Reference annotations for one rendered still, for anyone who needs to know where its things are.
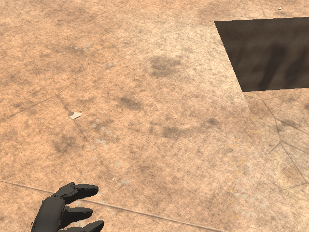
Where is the robot left hand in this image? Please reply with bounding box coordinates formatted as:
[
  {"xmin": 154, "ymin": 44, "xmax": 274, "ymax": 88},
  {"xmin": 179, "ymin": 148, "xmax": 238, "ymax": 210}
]
[{"xmin": 31, "ymin": 182, "xmax": 104, "ymax": 232}]

